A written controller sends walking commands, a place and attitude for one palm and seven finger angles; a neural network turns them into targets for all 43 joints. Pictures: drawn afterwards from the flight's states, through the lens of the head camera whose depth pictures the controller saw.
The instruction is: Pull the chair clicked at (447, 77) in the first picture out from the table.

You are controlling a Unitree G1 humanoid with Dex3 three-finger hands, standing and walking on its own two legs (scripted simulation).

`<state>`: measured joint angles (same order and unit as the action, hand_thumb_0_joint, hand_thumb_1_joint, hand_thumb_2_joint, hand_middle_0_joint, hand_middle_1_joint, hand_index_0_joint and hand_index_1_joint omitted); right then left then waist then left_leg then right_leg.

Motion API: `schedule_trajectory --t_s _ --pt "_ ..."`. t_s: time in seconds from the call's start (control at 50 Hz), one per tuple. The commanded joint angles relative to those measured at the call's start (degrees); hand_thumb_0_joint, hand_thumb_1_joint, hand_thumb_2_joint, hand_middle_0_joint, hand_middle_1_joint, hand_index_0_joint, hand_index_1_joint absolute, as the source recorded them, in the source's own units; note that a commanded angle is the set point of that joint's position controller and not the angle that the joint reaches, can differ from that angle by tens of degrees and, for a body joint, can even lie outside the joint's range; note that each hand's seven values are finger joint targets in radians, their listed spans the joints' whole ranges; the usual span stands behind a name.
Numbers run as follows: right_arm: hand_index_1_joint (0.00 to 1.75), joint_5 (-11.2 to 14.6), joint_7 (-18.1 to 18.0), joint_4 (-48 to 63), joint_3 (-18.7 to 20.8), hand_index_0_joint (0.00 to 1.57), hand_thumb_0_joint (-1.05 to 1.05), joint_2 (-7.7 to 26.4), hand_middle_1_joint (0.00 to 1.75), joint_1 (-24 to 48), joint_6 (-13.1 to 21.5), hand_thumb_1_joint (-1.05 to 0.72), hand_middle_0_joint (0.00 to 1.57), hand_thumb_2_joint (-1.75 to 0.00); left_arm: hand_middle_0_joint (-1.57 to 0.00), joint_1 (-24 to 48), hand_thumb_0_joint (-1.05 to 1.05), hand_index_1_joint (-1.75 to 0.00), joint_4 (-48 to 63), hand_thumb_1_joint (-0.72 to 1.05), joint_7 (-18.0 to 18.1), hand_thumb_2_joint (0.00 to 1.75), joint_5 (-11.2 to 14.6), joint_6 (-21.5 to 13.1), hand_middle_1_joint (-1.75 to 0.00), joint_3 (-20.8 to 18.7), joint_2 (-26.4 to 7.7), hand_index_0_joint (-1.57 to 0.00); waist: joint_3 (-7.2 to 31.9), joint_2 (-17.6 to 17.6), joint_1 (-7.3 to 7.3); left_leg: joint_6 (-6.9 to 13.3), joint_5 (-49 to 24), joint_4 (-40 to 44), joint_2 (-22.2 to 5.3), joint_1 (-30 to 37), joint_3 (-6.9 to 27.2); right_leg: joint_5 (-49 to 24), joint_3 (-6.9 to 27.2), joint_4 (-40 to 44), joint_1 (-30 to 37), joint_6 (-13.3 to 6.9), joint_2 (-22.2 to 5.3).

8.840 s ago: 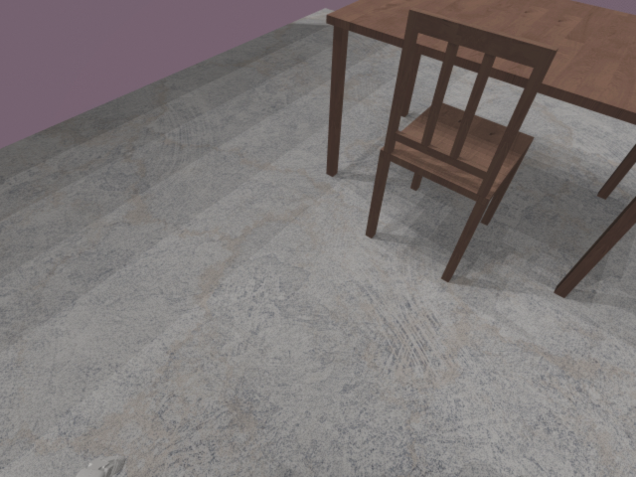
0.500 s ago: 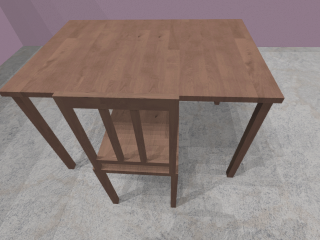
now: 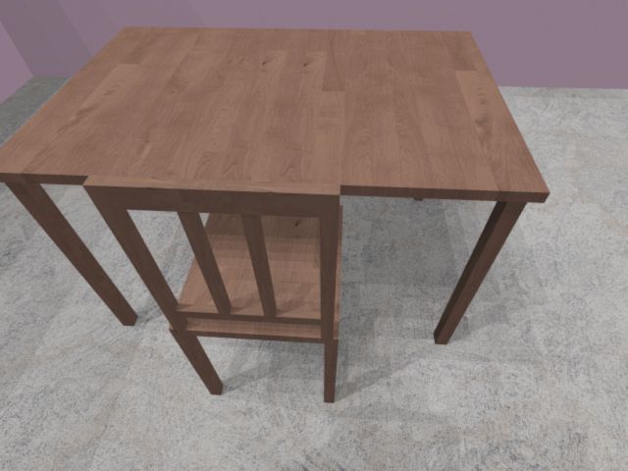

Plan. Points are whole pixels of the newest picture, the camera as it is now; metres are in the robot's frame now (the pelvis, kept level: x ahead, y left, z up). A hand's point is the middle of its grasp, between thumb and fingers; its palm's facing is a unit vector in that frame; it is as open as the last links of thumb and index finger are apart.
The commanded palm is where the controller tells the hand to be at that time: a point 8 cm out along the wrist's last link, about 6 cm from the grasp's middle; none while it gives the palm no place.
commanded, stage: look again from close up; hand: left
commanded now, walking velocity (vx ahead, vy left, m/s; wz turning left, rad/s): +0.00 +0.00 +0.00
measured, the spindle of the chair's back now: (208, 267) +0.46 +0.22 -0.08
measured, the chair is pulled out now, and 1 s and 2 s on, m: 0.00 0.00 0.00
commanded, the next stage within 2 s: raise the hand toward the chair's back in 0.60 s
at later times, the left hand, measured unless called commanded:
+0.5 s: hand out of the picture -0.01 +0.16 -0.17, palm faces +0.04 -0.98 -0.19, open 7.3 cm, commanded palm none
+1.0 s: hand (198, 406) +0.20 +0.16 -0.01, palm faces +0.04 -1.00 +0.04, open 8.2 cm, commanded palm +0.11 +0.22 -0.07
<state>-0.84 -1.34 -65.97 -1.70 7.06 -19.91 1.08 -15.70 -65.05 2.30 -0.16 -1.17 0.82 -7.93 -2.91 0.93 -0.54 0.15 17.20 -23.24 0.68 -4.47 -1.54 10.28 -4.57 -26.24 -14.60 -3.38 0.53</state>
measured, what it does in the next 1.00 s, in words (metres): stands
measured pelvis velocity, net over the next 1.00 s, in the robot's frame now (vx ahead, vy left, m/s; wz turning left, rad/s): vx -0.03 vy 0.01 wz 0.01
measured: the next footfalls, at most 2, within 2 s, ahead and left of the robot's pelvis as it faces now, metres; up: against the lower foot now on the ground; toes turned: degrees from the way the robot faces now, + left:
none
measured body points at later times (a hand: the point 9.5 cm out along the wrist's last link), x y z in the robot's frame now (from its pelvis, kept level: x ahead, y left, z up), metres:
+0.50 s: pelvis +0.00 +0.00 +0.00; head +0.01 -0.01 +0.45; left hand -0.01 +0.21 -0.16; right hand -0.02 -0.20 -0.17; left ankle -0.05 +0.12 -0.74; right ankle +0.05 -0.08 -0.74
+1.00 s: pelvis -0.03 +0.01 -0.05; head -0.01 +0.01 +0.40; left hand +0.19 +0.21 -0.01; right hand +0.16 -0.26 -0.10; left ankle -0.05 +0.12 -0.74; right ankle +0.05 -0.08 -0.74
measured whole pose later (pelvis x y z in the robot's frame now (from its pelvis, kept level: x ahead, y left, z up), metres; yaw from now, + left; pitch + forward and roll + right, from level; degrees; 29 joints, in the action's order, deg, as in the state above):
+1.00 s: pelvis -0.03 +0.01 -0.05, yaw +1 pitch +8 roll +1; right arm 0.2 -0.2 -36.3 3.7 16.9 -11.4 19.5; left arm -19.1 -10.6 -7.8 12.4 -28.5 -2.7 -6.8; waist 6.8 -1.1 -2.1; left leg 1.3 27.3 -50.0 1.9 -30.7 -2.2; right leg 18.0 -3.9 -49.6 -39.7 -2.8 -1.7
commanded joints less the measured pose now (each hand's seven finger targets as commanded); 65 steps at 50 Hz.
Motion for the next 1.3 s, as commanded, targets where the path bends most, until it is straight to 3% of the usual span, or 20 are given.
schedule_trajectory --t_s 0.0,0.22,0.44,0.66,0.68,0.7,0.72,0.74,0.76,0.78,0.82,0.84,0.88,0.9,0.96,1.04,1.1,1.16,1.24,1.28 --pt "0.3 0.23 -0.39 0.56 0.71 0.2 0.0 4.24 0.3 -5.65 0.55 -0.9 0.2 -0.9 -0.2 -3.71 0.0 -0.3 1.95 0.9 0.0 0.9 -0.13 -1.12 -0.3 -1.01 -5.45 -0.2 -2.29 -1.49 0.25 1.22 -2.87 5.1 -4.85 -8.8 3.67 0.17 10.28 6.74 5.09 -0.71 -7.86" --pt "0.3 0.33 -0.63 0.43 0.81 0.2 0.0 4.17 0.3 -5.22 0.85 -0.9 0.2 -0.9 -0.2 -4.46 0.0 -0.3 1.78 0.9 0.1 0.9 -0.13 -1.38 -0.3 -0.98 -5.12 -0.2 -1.06 -1.28 0.23 1.11 -6.34 5.34 -5.38 -7.1 3.81 -7.12 9.49 5.61 6.53 -0.61 -7.71" --pt "0.3 0.27 -0.57 0.53 0.88 0.2 0.0 3.66 0.3 -5.31 0.58 -0.9 0.2 -0.9 -0.2 -4.98 0.0 -0.3 1.91 0.9 -0.02 0.9 -0.22 -1.01 -0.3 -1.12 -5.09 -0.2 -2.81 -0.8 0.46 1.36 -3.32 6.27 -5.05 -7.42 3.95 0.79 9.69 8.04 4.85 -0.32 -7.16" --pt "0.3 0.35 -0.7 0.23 0.73 0.2 0.0 3.36 0.3 -6.41 0.85 -0.9 0.2 -0.9 -0.2 -5.75 0.0 -0.3 1.84 0.9 0.06 0.9 -0.25 -0.98 -0.3 -1.13 -4.17 -0.2 -3.38 -0.15 0.68 1.42 -4.36 6.42 -5.23 -8.8 4.59 -0.44 8.87 7.03 5.22 -0.28 -7.0" --pt "0.3 0.57 -0.3 4.29 1.58 0.2 0.0 6.06 0.3 2.85 1.58 -0.9 0.2 -0.9 -0.2 -11.36 0.0 -0.3 -0.34 0.9 2.2 0.9 -0.86 -2.05 -0.3 -1.64 -7.15 -0.2 -2.72 -3.02 4.27 -0.1 -5.11 -5.34 -6.09 -12.4 -0.05 -30.48 9.79 2.4 7.13 2.43 -9.78" --pt "0.3 2.61 -3.22 26.76 3.12 0.2 0.0 18.6 0.3 2.87 10.69 -0.9 0.2 -0.9 -0.2 32.27 0.0 -0.3 84.81 0.88 0.51 0.89 12.57 -14.45 -0.3 -3.22 -16.24 -0.2 25.51 9.03 -4.59 1.39 -8.54 2.28 -0.02 -1.51 1.88 -11.74 10.46 0.72 13.54 2.41 -5.6" --pt "0.3 2.62 -4.66 23.81 2.06 0.2 0.0 13.31 0.3 9.97 15.33 -0.9 0.2 -0.9 -0.2 13.44 0.0 -0.29 72.24 0.85 4.17 0.88 7.9 -10.79 -0.29 -4.53 -13.36 -0.2 23.88 14.79 -0.01 1.45 -10.4 1.81 -0.45 -4.69 0.11 -3.11 7.09 -1.14 12.57 -0.09 -2.59" --pt "0.3 4.08 -4.0 24.19 2.99 0.2 0.0 11.06 0.3 8.11 17.44 -0.9 0.2 -0.9 -0.19 -1.45 0.0 -0.29 62.97 0.83 6.37 0.87 8.76 -3.1 -0.29 0.24 -3.65 -0.19 13.3 10.64 -1.61 0.09 -5.13 2.88 -0.93 -11.13 1.9 2.32 3.66 -0.25 5.09 0.77 -2.0" --pt "0.3 4.28 -4.08 22.66 2.25 0.2 0.0 11.39 0.3 6.66 18.59 -0.9 0.2 -0.9 -0.19 -3.03 0.0 -0.29 59.69 0.81 5.23 0.86 9.73 -2.21 -0.29 5.07 4.29 -0.19 4.69 1.62 -1.94 0.67 -2.1 1.51 -0.51 -14.4 2.32 4.02 1.49 0.52 0.75 1.98 -1.67" --pt "0.3 4.3 -4.18 25.42 2.65 0.2 0.0 13.41 0.3 7.56 20.25 -0.9 0.2 -0.9 -0.19 -0.74 0.0 -0.28 63.4 0.78 4.41 0.85 11.63 -5.0 -0.28 4.96 2.62 -0.19 0.04 -5.1 -2.88 1.44 1.49 -0.59 -0.61 -16.9 4.47 9.25 1.79 0.86 -3.67 2.81 -1.83" --pt "0.3 2.16 -3.8 28.52 3.75 0.2 0.0 15.26 0.3 7.32 22.29 -0.9 0.2 -0.9 -0.18 -1.22 0.0 -0.27 63.12 0.74 2.08 0.83 10.85 -11.05 -0.27 2.04 -0.66 -0.18 2.28 -14.41 -3.8 2.09 4.24 -7.96 0.49 -21.67 4.05 17.58 2.27 -1.18 -10.25 3.44 -2.29" --pt "0.3 1.97 -3.04 30.3 4.4 0.2 0.0 15.1 0.3 7.31 22.69 -0.9 0.2 -0.9 -0.18 -2.55 0.0 -0.27 59.41 0.71 0.48 0.82 10.45 -14.03 -0.27 0.33 -1.1 -0.18 2.23 -13.54 -3.28 1.39 4.96 -11.41 1.32 -24.82 3.45 19.66 2.79 -3.47 -12.82 3.1 -2.8" --pt "0.3 1.2 -1.1 34.8 5.35 0.2 0.0 13.96 0.3 9.15 23.13 -0.9 0.2 -0.9 -0.18 -13.3 0.0 -0.26 55.66 0.67 -4.82 0.8 11.69 -21.6 -0.26 -1.02 1.82 -0.18 6.72 -15.77 0.99 0.28 6.13 -16.87 1.54 -31.66 2.37 22.63 3.42 -9.52 -14.75 2.44 -3.0" --pt "0.3 1.21 -0.04 36.47 5.93 0.2 0.0 13.87 0.3 10.02 22.91 -0.9 0.2 -0.9 -0.17 -16.98 0.0 -0.26 55.41 0.64 -8.02 0.79 12.76 -26.04 -0.26 -2.56 1.93 -0.17 8.98 -15.39 2.12 -0.16 6.09 -19.49 1.76 -34.98 1.85 21.82 3.51 -12.78 -15.21 2.05 -2.77" --pt "0.3 0.99 3.55 41.21 7.39 0.2 0.0 14.27 0.3 13.61 20.36 -0.9 0.2 -0.9 -0.17 -23.11 0.0 -0.25 56.42 0.57 -17.47 0.76 12.97 -38.56 -0.25 -8.68 -3.54 -0.17 12.58 -4.29 3.76 -1.27 3.51 -27.21 2.89 -40.66 0.37 12.49 5.4 -20.97 -15.54 0.2 -3.19" --pt "0.3 2.41 3.48 47.8 7.25 0.2 0.0 13.93 0.3 16.47 15.06 -0.9 0.2 -0.9 -0.16 -18.48 0.0 -0.23 64.95 0.48 -18.19 0.72 11.82 -34.15 -0.23 -7.69 -5.18 -0.16 13.46 -2.0 4.38 0.19 8.51 -29.86 3.36 -47.2 -0.57 16.56 7.24 -24.28 -20.62 0.27 -3.03" --pt "0.3 2.33 1.88 50.67 6.73 0.2 0.0 12.92 0.3 13.97 13.43 -0.9 0.2 -0.9 -0.15 -11.09 0.0 -0.22 78.11 0.41 -13.61 0.69 11.7 -32.39 -0.22 -7.8 -6.62 -0.15 19.48 3.35 2.6 0.84 6.03 -32.14 2.18 -46.13 0.95 14.03 7.26 -27.43 -22.34 0.36 -2.21" --pt "0.3 1.4 0.78 49.77 6.15 0.2 0.0 12.38 0.3 10.65 13.08 -0.9 0.2 -0.9 -0.14 -5.66 0.0 -0.21 87.8 0.34 -11.56 0.66 11.11 -35.15 -0.21 -7.47 -7.49 -0.14 25.81 3.35 0.01 1.05 0.0 -35.73 0.84 -44.16 2.91 5.94 6.01 -31.34 -23.77 0.79 -1.28" --pt "0.3 1.46 0.42 46.8 4.84 0.2 0.0 13.4 0.3 10.13 14.76 -0.9 0.2 -0.9 -0.13 -4.26 0.0 -0.2 85.37 0.25 -16.02 0.62 11.71 -35.75 -0.2 -2.47 -5.38 -0.13 24.41 2.79 -3.75 1.3 -0.94 -38.75 -0.16 -44.66 4.62 5.68 4.25 -32.34 -28.92 1.37 -0.94" --pt "0.3 2.08 0.16 46.31 4.66 0.2 0.0 13.78 0.3 10.45 15.16 -0.9 0.2 -0.9 -0.13 -6.81 0.0 -0.19 81.46 0.2 -18.73 0.6 12.41 -32.53 -0.19 -3.31 -6.8 -0.13 24.05 1.34 -3.11 1.23 2.64 -37.95 -0.08 -47.19 5.1 9.9 4.03 -31.34 -27.9 1.71 -1.18"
